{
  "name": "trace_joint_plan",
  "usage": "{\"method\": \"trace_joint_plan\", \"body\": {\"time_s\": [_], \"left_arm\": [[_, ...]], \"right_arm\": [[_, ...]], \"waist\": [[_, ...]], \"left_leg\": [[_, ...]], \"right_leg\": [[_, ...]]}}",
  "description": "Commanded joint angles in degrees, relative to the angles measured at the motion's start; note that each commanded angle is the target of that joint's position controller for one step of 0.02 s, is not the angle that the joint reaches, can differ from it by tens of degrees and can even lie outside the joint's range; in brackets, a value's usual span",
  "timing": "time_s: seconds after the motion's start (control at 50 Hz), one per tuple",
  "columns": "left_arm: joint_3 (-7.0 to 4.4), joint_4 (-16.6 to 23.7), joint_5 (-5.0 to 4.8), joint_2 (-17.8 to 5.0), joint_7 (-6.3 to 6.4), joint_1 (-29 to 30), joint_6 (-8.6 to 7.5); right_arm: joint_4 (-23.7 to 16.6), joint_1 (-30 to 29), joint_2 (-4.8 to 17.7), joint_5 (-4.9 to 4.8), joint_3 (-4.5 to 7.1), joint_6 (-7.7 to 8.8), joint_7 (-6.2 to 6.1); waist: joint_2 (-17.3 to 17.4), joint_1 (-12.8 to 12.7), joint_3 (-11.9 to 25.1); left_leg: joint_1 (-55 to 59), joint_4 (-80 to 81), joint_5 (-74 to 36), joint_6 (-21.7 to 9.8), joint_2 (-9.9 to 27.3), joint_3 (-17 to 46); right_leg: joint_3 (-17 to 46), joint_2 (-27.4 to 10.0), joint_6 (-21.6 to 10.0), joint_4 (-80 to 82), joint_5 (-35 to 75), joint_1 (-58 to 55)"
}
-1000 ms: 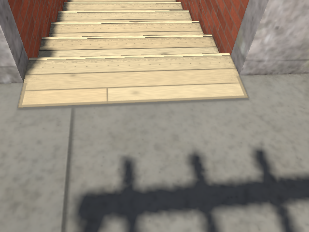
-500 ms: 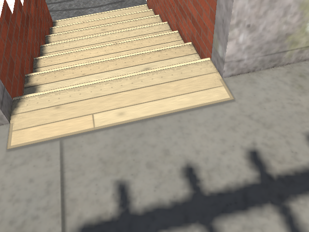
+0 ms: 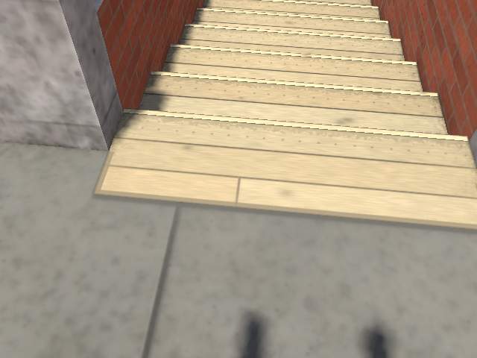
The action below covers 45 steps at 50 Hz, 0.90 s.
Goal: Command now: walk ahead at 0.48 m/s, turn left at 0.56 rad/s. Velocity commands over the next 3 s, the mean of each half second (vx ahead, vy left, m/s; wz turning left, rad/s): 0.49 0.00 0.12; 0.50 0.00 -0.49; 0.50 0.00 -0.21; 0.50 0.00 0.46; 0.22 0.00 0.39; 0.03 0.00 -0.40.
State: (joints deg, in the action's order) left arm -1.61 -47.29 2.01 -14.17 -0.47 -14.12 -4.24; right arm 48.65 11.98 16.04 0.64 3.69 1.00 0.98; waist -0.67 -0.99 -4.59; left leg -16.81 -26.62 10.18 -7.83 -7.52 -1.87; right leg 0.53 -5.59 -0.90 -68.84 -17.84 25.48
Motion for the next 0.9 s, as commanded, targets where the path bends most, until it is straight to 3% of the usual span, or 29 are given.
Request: {"method": "trace_joint_plan", "body": {"time_s": [0.02,0.08,0.14,0.2,0.28,0.32,0.34,0.38,0.4,0.42,0.44,0.46,0.48,0.5,0.52,0.58,0.62,0.66,0.72,0.82,0.86,0.9], "left_arm": [[-1.29,2.48,1.08,-5.22,-0.43,-4.95,1.56],[-1.36,5.12,1.02,-5.31,-0.55,2.25,2.36],[-1.17,7.16,0.92,-5.15,-0.78,8.57,2.5],[-0.54,8.01,0.54,-4.2,-1.4,12.46,2.07],[-0.03,10.08,-0.32,-4.43,-1.94,18.1,1.46],[-0.25,9.77,-0.53,-5.26,-2.0,16.0,1.18],[-0.57,8.68,-0.65,-5.9,-1.77,12.68,1.12],[-1.72,4.24,-0.86,-8.06,-0.83,-0.34,0.75],[-2.33,1.82,-0.18,-9.28,-0.21,-9.0,0.33],[-3.99,1.06,0.9,-15.26,0.51,-15.48,0.39],[-4.29,0.32,-0.74,-15.0,-0.27,-12.86,1.25],[-4.05,1.5,-2.18,-12.78,-0.97,-6.68,1.44],[-3.51,2.32,-2.1,-9.94,-1.11,-3.42,1.51],[-3.04,2.1,-1.61,-8.11,-0.97,-2.4,1.46],[-2.71,1.27,-1.64,-7.24,-0.7,-2.77,1.21],[-3.17,-0.19,-2.04,-8.77,-0.44,-5.26,0.38],[-3.61,-0.62,-2.16,-9.92,-0.23,-6.67,0.49],[-3.74,-1.13,-2.29,-9.87,-0.13,-8.77,0.76],[-3.78,-1.74,-2.33,-9.37,0.07,-11.92,0.85],[-4.15,-1.81,-1.19,-10.13,0.83,-15.37,1.34],[-4.39,-0.89,-0.98,-10.78,1.28,-13.23,1.43],[-4.6,0.15,-1.08,-11.75,1.09,-9.82,1.16]], "right_arm": [[-2.19,3.24,7.38,-0.73,1.58,1.99,-0.38],[-1.52,6.75,8.43,-0.74,1.78,2.27,-0.41],[-0.63,10.69,7.51,-0.77,1.58,2.45,-0.57],[0.79,13.64,6.22,-0.6,0.87,3.16,-0.89],[2.27,16.09,6.51,0.45,0.34,3.64,-1.56],[2.62,14.54,7.27,0.98,0.28,3.73,-2.06],[2.61,13.4,7.79,1.18,0.27,3.85,-2.31],[2.91,12.4,8.94,1.9,0.45,3.57,-2.44],[2.51,11.68,8.83,1.63,0.24,3.58,-2.42],[0.21,14.27,5.16,0.16,-0.78,4.05,-2.0],[0.37,16.97,5.26,0.24,-0.52,4.37,-1.49],[-0.58,12.9,6.83,1.84,-0.62,4.51,-1.4],[-1.7,7.87,7.08,1.71,-0.8,4.99,-1.01],[-2.55,5.78,6.28,1.62,-1.0,5.05,-0.75],[-3.48,4.97,5.88,2.09,-1.11,4.36,-0.61],[-4.22,5.21,4.02,2.92,-1.86,2.02,-0.05],[-5.73,1.45,3.55,2.7,-2.13,1.5,0.18],[-7.73,-4.54,3.48,2.45,-2.29,1.41,0.28],[-9.8,-10.43,2.73,1.88,-2.74,1.62,0.29],[-12.84,-17.56,3.09,1.18,-3.28,2.45,0.31],[-12.81,-15.47,4.27,1.02,-3.02,2.97,0.16],[-10.1,-6.19,6.55,0.82,-2.06,3.59,-0.66]], "waist": [[1.26,-1.05,4.84],[2.75,0.87,2.56],[3.52,3.18,2.1],[4.03,5.01,1.98],[4.27,6.59,0.38],[4.7,4.44,0.43],[5.17,2.66,1.77],[4.7,-2.95,8.22],[3.07,-7.04,12.46],[-6.55,-6.77,18.95],[-13.91,-2.69,21.14],[-5.66,-1.02,13.5],[-0.65,-1.12,8.04],[1.89,0.15,4.22],[1.69,1.44,2.77],[-0.57,2.46,4.08],[-1.07,1.85,2.95],[-1.47,0.03,1.44],[-2.93,-2.27,2.44],[-3.67,-4.75,2.91],[-4.28,-2.84,3.27],[-3.97,1.65,6.69]], "left_leg": [[6.37,14.42,-14.92,-8.52,14.28,17.29],[6.05,16.5,-11.53,-7.44,13.1,17.71],[11.22,16.34,-13.25,-5.83,13.0,18.03],[15.43,15.98,-21.02,-3.54,13.1,15.0],[21.53,16.09,-28.13,-2.65,15.77,12.86],[23.25,14.37,-35.94,-1.65,17.17,10.61],[23.5,11.27,-44.87,-0.79,17.28,9.23],[24.36,-4.76,-57.47,0.51,16.22,6.37],[17.31,-17.55,-49.21,1.2,14.72,4.39],[0.77,-38.83,-25.25,3.68,8.37,0.45],[-13.95,-51.93,16.77,5.02,-0.31,2.62],[-19.05,-53.48,12.88,4.33,4.47,7.5],[-19.87,-51.26,8.78,4.56,7.05,7.08],[-18.75,-47.11,7.38,4.71,8.96,6.59],[-17.2,-43.71,7.19,5.47,10.2,6.56],[-14.79,-37.85,6.85,7.96,10.86,4.62],[-16.92,-32.53,3.44,9.43,11.39,3.5],[-19.23,-25.54,-1.8,10.55,11.52,2.71],[-19.34,-17.76,-8.35,11.1,10.4,2.21],[-18.89,-9.51,-7.84,10.09,7.88,2.61],[-13.17,-5.08,-5.41,8.87,7.13,3.79],[1.32,-0.68,-2.0,6.93,4.95,3.38]], "right_leg": [[0.24,-1.31,1.99,3.82,2.11,6.32],[-0.64,-1.33,3.8,10.72,8.42,11.24],[-0.51,-0.74,4.19,18.41,14.37,15.79],[-2.16,0.15,2.67,25.71,19.54,14.98],[-4.12,2.04,-0.88,33.01,19.24,13.63],[-4.32,3.86,-3.37,36.31,15.41,8.78],[-4.79,5.78,-4.57,37.18,12.78,3.74],[-5.69,10.04,-6.91,39.76,9.06,-9.42],[-2.07,6.91,-8.94,41.87,10.36,-21.74],[20.49,-7.5,-15.19,42.09,6.94,-36.91],[44.5,-14.98,-21.26,50.39,12.3,-42.26],[39.7,-13.02,-20.52,51.67,7.4,-36.04],[31.76,-11.22,-19.52,52.8,8.25,-28.72],[26.99,-8.52,-17.74,54.34,12.15,-22.51],[23.76,-6.21,-16.42,55.06,16.65,-18.66],[18.99,-2.91,-15.84,56.88,23.2,-14.97],[17.5,-1.41,-15.41,58.33,21.68,-14.09],[17.06,-0.02,-13.84,58.92,21.6,-14.63],[16.71,1.5,-11.16,56.5,25.41,-17.53],[20.55,0.06,-10.72,51.36,32.24,-24.04],[22.47,-0.73,-9.49,48.91,33.26,-23.8],[22.47,1.13,-7.26,41.27,39.07,-20.34]]}}
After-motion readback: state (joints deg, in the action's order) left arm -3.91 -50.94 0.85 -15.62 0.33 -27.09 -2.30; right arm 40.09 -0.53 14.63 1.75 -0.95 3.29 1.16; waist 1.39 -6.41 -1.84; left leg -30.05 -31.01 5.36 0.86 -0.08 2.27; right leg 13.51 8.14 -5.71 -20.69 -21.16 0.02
